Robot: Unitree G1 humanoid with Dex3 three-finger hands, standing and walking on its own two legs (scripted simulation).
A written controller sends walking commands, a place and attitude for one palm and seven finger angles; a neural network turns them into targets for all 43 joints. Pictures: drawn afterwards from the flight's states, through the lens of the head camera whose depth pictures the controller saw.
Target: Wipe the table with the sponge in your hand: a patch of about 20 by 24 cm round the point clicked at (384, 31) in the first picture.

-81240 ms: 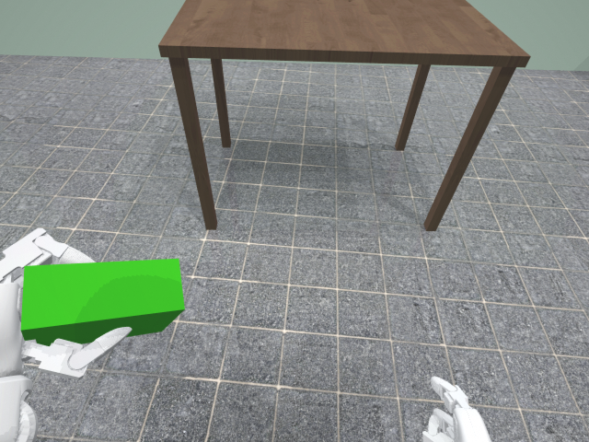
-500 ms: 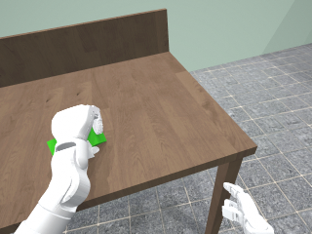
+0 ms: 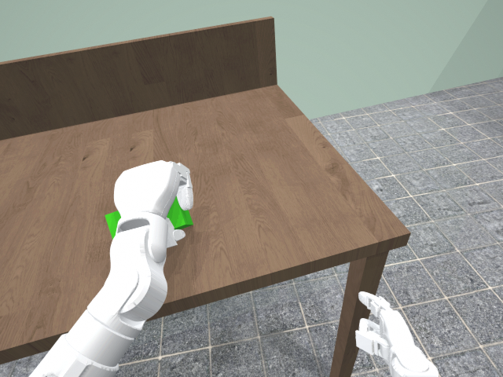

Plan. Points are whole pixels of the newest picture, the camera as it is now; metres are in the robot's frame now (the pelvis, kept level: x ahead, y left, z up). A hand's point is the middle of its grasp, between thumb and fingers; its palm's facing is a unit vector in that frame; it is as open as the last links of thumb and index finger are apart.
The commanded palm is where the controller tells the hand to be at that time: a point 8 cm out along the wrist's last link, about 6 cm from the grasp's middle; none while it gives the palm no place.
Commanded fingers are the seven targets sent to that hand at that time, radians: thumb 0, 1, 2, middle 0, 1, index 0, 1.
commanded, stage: slide across to the third lane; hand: left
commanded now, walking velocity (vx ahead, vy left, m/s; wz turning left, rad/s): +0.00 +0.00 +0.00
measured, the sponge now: (157, 220) +0.33 +0.22 +0.11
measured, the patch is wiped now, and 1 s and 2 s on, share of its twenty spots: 0.80 0.80 0.90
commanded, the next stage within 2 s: wipe forward along the third lane in 0.26 s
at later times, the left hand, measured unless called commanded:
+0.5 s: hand (200, 201) +0.32 +0.12 +0.17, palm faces +0.21 -0.19 -0.96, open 7.3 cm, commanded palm +0.29 +0.13 +0.22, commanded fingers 0.00 0.10 1.30 -1.20 -1.60 -1.20 -1.60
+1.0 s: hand (200, 180) +0.37 +0.14 +0.17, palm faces +0.11 -0.07 -0.99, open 7.4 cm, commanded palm +0.34 +0.16 +0.20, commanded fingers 0.00 0.10 1.30 -1.20 -1.60 -1.20 -1.60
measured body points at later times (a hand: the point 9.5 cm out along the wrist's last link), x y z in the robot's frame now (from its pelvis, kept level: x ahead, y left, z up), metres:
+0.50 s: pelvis -0.01 -0.02 +0.00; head -0.06 -0.07 +0.44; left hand +0.30 +0.13 +0.22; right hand +0.24 -0.21 -0.07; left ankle +0.01 +0.13 -0.73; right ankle +0.01 -0.07 -0.74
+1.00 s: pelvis -0.01 -0.03 +0.00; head -0.05 -0.08 +0.45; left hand +0.36 +0.14 +0.22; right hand +0.20 -0.26 -0.10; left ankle +0.01 +0.12 -0.73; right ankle +0.01 -0.07 -0.74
